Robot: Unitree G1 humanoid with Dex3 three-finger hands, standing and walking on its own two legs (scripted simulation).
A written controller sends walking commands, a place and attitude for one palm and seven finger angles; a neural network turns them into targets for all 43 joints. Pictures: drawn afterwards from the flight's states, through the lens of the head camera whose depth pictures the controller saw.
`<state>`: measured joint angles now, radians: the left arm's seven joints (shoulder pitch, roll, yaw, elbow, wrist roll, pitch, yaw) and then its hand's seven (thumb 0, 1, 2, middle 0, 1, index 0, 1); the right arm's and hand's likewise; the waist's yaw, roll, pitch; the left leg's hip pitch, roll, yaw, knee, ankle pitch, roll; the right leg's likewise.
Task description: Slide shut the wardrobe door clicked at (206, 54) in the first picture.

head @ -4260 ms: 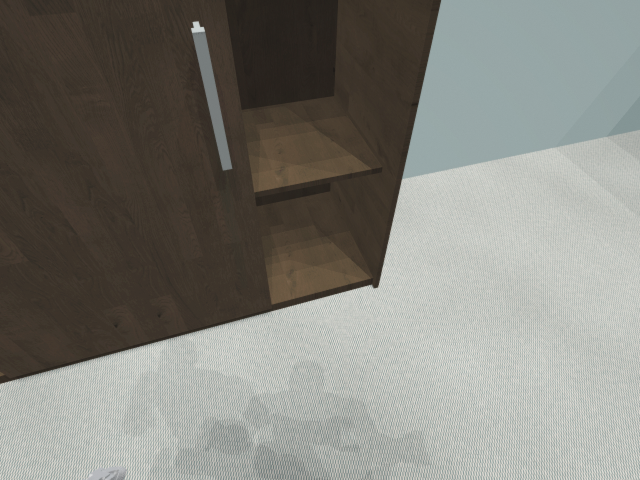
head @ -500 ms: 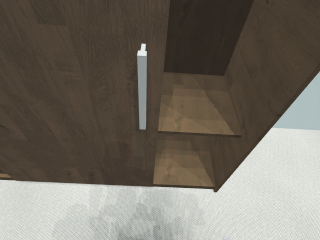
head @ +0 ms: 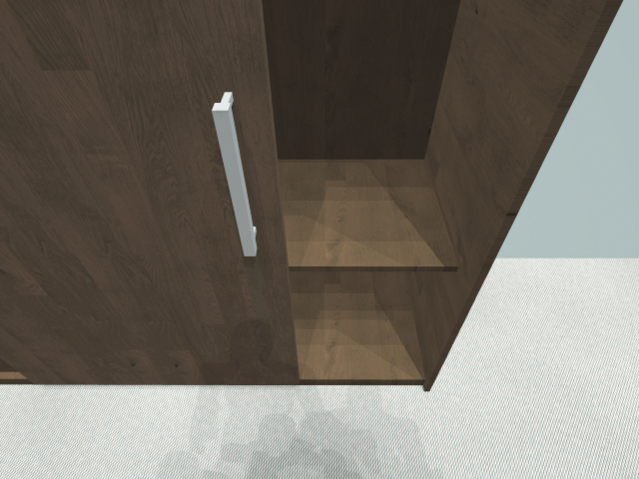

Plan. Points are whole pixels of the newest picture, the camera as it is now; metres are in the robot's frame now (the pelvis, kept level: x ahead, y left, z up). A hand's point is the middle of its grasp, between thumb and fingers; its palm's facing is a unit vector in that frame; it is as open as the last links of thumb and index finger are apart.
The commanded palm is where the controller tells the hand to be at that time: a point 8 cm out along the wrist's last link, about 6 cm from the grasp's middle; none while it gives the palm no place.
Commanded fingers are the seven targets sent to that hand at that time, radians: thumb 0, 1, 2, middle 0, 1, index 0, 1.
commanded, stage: come to a stop and stand still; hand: left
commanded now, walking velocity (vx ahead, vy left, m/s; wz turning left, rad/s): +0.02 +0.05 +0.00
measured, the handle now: (240, 183) +0.51 +0.15 +0.11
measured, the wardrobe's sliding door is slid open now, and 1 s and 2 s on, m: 0.40 0.40 0.40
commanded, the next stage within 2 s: look again from close up in 0.94 s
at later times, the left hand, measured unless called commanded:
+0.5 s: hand out of the picture +0.03 +0.17 -0.16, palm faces +0.01 -0.98 -0.20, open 7.3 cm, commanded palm none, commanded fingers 0.00 0.90 0.90 -0.20 -0.30 -0.20 -0.30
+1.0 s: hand out of the picture +0.06 +0.16 -0.16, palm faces +0.01 -0.98 -0.21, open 7.3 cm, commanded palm none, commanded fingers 0.00 0.90 0.90 -0.20 -0.30 -0.20 -0.30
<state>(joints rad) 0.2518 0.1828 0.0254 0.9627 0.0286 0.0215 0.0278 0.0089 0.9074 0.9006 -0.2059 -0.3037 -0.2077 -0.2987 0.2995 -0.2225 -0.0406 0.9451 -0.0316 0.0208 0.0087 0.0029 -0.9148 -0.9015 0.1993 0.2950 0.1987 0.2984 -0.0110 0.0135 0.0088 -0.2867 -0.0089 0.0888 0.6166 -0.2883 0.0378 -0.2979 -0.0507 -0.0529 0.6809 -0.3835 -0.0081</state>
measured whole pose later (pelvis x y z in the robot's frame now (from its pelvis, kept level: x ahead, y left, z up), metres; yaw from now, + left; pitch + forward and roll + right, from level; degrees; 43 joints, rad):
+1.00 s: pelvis +0.06 -0.01 +0.02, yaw -1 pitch +0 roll +1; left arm 0.27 0.15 0.00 1.13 0.02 -0.02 0.04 0.01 0.91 0.90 -0.20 -0.30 -0.20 -0.30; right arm 0.28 -0.15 0.02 1.14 -0.01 -0.03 -0.04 0.01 -0.92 -0.90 0.20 0.30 0.20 0.30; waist 0.00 0.01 0.01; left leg -0.14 0.00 0.09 0.42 -0.28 0.01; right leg -0.13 -0.01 -0.05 0.45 -0.32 -0.02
